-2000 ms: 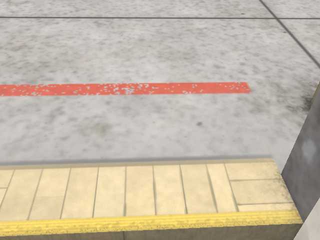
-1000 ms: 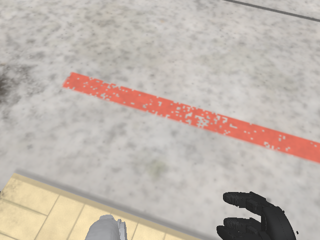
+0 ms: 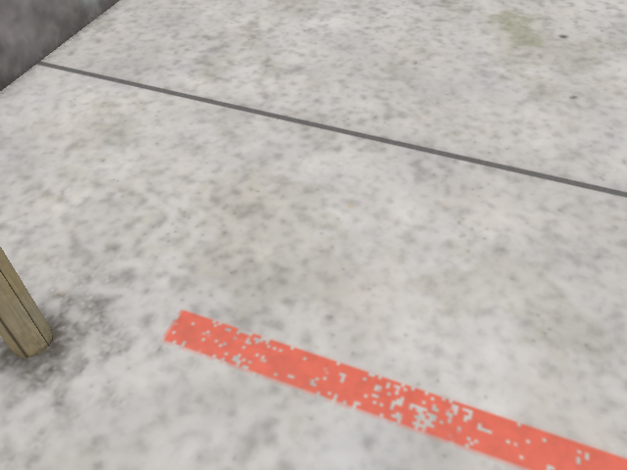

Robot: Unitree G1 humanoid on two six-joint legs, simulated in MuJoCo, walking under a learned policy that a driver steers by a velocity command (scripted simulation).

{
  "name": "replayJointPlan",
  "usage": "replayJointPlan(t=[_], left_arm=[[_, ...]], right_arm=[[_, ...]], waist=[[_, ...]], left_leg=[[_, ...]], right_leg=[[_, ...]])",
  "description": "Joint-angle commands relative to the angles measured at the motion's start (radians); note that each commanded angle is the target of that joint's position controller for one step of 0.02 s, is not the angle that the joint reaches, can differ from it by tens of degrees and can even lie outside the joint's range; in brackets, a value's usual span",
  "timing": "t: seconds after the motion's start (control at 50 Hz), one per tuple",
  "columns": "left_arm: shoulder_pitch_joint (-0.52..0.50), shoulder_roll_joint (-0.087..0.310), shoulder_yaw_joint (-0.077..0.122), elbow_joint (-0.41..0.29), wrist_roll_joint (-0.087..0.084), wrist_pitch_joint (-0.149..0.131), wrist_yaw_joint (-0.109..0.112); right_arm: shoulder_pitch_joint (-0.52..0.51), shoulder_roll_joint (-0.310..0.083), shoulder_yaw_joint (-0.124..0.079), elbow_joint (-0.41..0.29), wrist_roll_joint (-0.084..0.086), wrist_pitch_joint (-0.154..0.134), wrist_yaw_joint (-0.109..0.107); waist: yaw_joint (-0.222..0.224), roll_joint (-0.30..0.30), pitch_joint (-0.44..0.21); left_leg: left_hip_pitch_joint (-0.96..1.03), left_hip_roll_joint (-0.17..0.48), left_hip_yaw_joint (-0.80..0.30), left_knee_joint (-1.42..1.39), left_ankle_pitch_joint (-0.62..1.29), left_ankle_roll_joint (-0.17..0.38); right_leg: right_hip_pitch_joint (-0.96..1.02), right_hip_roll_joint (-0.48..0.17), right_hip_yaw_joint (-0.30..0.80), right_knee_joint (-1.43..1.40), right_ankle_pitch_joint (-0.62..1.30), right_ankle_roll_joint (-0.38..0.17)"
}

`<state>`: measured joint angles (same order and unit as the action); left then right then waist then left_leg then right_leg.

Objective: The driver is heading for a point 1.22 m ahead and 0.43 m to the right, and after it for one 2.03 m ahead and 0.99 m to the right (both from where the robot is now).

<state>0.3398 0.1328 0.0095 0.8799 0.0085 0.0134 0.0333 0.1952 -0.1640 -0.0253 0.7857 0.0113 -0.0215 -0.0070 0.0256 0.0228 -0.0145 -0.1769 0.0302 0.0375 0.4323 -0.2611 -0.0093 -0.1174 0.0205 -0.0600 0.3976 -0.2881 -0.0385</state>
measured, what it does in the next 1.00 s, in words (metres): walks ahead, turning right: left foot, then right foot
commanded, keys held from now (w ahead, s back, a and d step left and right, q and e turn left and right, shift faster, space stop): w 0.22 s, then w+e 0.78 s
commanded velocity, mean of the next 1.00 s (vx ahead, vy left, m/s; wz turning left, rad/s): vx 0.39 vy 0.00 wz -0.33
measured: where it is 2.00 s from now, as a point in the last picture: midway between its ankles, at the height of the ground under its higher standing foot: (470, 299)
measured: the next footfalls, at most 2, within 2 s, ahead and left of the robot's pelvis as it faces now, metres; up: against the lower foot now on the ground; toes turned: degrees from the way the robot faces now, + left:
left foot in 0.22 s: +0.09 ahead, +0.12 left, +0.00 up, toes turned +4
right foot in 0.70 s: +0.47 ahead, -0.08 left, +0.00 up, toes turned -12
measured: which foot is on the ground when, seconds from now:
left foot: down 0.00-0.08, up 0.10-0.20, down 0.22-0.68, up 0.70-1.00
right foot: down 0.00-0.26, up 0.28-0.68, down 0.70-1.00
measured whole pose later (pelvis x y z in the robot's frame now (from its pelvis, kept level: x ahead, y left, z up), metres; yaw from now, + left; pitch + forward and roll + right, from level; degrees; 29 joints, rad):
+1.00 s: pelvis +0.47 -0.01 +0.00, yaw -22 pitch +3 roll -1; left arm 0.33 0.26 0.05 0.71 -0.01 -0.06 0.00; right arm 0.09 -0.28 -0.02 0.61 -0.03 -0.11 -0.02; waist 0.05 0.04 0.00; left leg -0.74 0.13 -0.12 0.89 -0.07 -0.06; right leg -0.23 0.16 0.11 0.39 -0.20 -0.11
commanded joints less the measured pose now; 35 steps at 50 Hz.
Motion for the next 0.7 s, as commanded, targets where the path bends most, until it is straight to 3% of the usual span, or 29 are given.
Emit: replayJointPlan(t=[0.02,0.06,0.08,0.1,0.14,0.16,0.2,0.22,0.24,0.26,0.28,0.3,0.32,0.34,0.38,0.4,0.46,0.5,0.54,0.6,0.64,0.66,0.68,0.7], left_arm=[[0.101,0.124,0.039,0.0,-0.013,0.001,0.004],[0.132,0.148,0.051,0.002,-0.014,-0.004,0.006],[0.148,0.168,0.059,0.001,-0.013,-0.009,0.006],[0.181,0.182,0.064,0.014,-0.014,-0.015,0.009],[0.252,0.167,0.057,0.04,-0.01,-0.032,0.004],[0.228,0.202,0.059,0.038,-0.009,-0.047,-0.006],[0.153,0.178,0.045,0.031,-0.02,-0.073,-0.029],[0.075,0.194,0.044,0.014,-0.032,-0.08,-0.038],[-0.041,0.193,0.033,-0.024,-0.036,-0.09,-0.045],[-0.146,0.181,0.02,-0.079,-0.042,-0.108,-0.051],[-0.102,0.142,0.004,-0.104,-0.034,-0.127,-0.049],[-0.073,0.168,0.014,-0.081,-0.054,-0.133,-0.054],[-0.042,0.169,0.016,-0.073,-0.068,-0.129,-0.06],[-0.043,0.167,0.017,-0.081,-0.063,-0.121,-0.061],[-0.047,0.143,0.021,-0.095,-0.065,-0.09,-0.061],[-0.051,0.13,0.018,-0.107,-0.065,-0.084,-0.064],[-0.153,0.1,0.008,-0.179,-0.046,-0.087,-0.069],[-0.232,0.098,-0.001,-0.223,-0.044,-0.096,-0.08],[-0.317,0.092,-0.003,-0.256,-0.048,-0.099,-0.094],[-0.342,0.166,0.027,-0.29,-0.053,-0.093,-0.109],[-0.262,0.22,0.054,-0.284,-0.047,-0.073,-0.111],[-0.148,0.263,0.077,-0.264,-0.05,-0.059,-0.107],[0.011,0.307,0.104,-0.222,-0.043,-0.044,-0.093],[0.125,0.334,0.117,-0.198,-0.024,-0.027,-0.07]], right_arm=[[-0.002,-0.071,-0.029,-0.033,0.009,-0.01,-0.01],[-0.056,-0.076,-0.032,-0.032,0.023,-0.015,-0.008],[-0.113,-0.077,-0.03,-0.049,0.026,-0.026,-0.005],[-0.18,-0.078,-0.028,-0.072,0.031,-0.04,0.0],[-0.284,-0.058,-0.012,-0.115,0.037,-0.068,0.015],[-0.172,-0.037,-0.003,-0.098,0.027,-0.072,0.026],[-0.106,-0.05,-0.003,-0.086,0.028,-0.075,0.046],[0.003,-0.067,-0.011,-0.05,0.019,-0.075,0.048],[0.185,-0.126,-0.04,0.003,0.018,-0.077,0.041],[0.369,-0.253,-0.085,0.038,0.004,-0.076,0.027],[0.426,-0.306,-0.095,0.032,-0.012,-0.068,0.018],[0.365,-0.218,-0.071,0.014,-0.04,-0.068,0.01],[0.286,-0.164,-0.05,0.001,-0.047,-0.07,0.01],[0.212,-0.121,-0.036,-0.006,-0.038,-0.073,0.017],[0.133,-0.049,-0.012,0.008,-0.029,-0.079,0.028],[0.12,-0.035,-0.007,0.019,-0.03,-0.085,0.03],[0.14,-0.104,-0.016,0.064,-0.036,-0.099,0.015],[0.141,-0.146,-0.02,0.065,-0.029,-0.104,0.0],[0.195,-0.189,-0.024,0.076,-0.016,-0.111,-0.014],[0.231,-0.259,-0.037,0.071,-0.009,-0.104,-0.038],[0.22,-0.286,-0.05,0.055,-0.007,-0.076,-0.057],[0.198,-0.298,-0.055,0.044,-0.014,-0.064,-0.058],[0.146,-0.301,-0.058,0.026,-0.009,-0.055,-0.046],[0.12,-0.262,-0.046,-0.003,-0.012,-0.063,-0.031]], waist=[[0.009,-0.069,-0.036],[0.044,-0.085,0.073],[0.071,-0.102,0.132],[0.103,-0.115,0.178],[0.144,-0.116,0.194],[0.075,-0.197,0.106],[0.009,-0.14,0.099],[-0.061,-0.116,0.088],[-0.173,-0.085,0.03],[-0.259,0.077,-0.037],[-0.234,0.217,-0.136],[-0.196,0.095,-0.09],[-0.135,0.028,-0.021],[-0.092,-0.001,0.021],[-0.031,0.068,0.096],[-0.019,0.076,0.117],[-0.023,0.029,0.177],[-0.037,-0.013,0.181],[-0.068,-0.012,0.17],[-0.036,0.072,0.094],[0.031,0.131,0.019],[0.095,0.152,-0.045],[0.173,0.132,-0.111],[0.212,0.042,-0.17]], left_leg=[[-0.125,-0.032,0.043,0.006,0.06,0.061],[-0.267,-0.047,0.072,0.027,-0.042,0.074],[-0.35,-0.05,0.086,0.035,-0.051,0.075],[-0.438,-0.05,0.095,0.043,-0.082,0.077],[-0.523,-0.034,0.073,0.039,-0.121,0.09],[-0.462,-0.013,0.034,0.135,-0.133,0.103],[-0.286,-0.015,0.038,0.089,-0.109,0.126],[-0.069,-0.032,0.046,0.058,-0.033,0.14],[0.268,-0.035,0.01,0.027,0.006,0.168],[0.516,0.134,-0.245,-0.066,-0.047,0.225],[0.677,0.33,-0.547,-0.142,0.064,0.294],[0.6,0.38,-0.581,-0.15,0.175,0.315],[0.526,0.368,-0.462,-0.155,0.236,0.298],[0.44,0.325,-0.336,-0.185,0.296,0.259],[0.28,0.228,-0.112,-0.242,0.362,0.17],[0.188,0.189,-0.048,-0.271,0.365,0.148],[0.048,0.147,0.049,-0.352,0.454,0.126],[0.018,0.134,0.111,-0.385,0.492,0.089],[0.049,0.151,0.13,-0.396,0.676,0.068],[0.262,0.172,0.163,-0.268,1.117,0.027],[0.35,0.197,0.17,-0.089,1.315,0.013],[0.357,0.209,0.154,0.058,1.339,0.018],[0.313,0.19,0.161,0.263,1.274,0.03],[0.092,0.101,0.147,0.577,0.772,0.039]], right_leg=[[0.161,-0.096,0.144,-0.03,0.238,-0.093],[0.131,-0.157,0.26,-0.121,-0.253,-0.168],[0.14,-0.187,0.323,-0.165,-0.336,-0.194],[0.18,-0.212,0.364,-0.198,-0.333,-0.215],[0.259,-0.266,0.432,-0.216,-0.176,-0.235],[0.273,-0.332,0.453,-0.207,-0.131,-0.263],[0.118,-0.31,0.364,-0.168,-0.063,-0.243],[-0.057,-0.28,0.293,-0.127,-0.016,-0.217],[-0.31,-0.201,0.186,0.0,0.164,-0.164],[-0.537,-0.052,0.034,0.349,0.255,-0.075],[-0.727,0.02,0.055,0.665,-0.134,-0.016],[-0.812,0.011,0.19,0.903,-0.192,-0.012],[-0.863,-0.017,0.235,1.025,-0.128,-0.019],[-0.869,-0.046,0.241,1.055,-0.046,-0.023],[-0.827,-0.1,0.213,1.021,0.032,-0.032],[-0.781,-0.103,0.183,0.988,0.065,-0.035],[-0.741,-0.089,0.121,0.81,0.207,-0.029],[-0.663,-0.089,0.043,0.585,0.308,-0.034],[-0.568,-0.066,-0.028,0.404,0.359,-0.057],[-0.49,0.009,-0.085,0.247,0.362,-0.099],[-0.383,0.06,-0.102,0.211,0.302,-0.119],[-0.265,0.066,-0.071,0.2,0.276,-0.138],[-0.085,0.058,-0.018,0.112,0.317,-0.177],[0.18,-0.028,0.127,0.094,0.269,-0.211]])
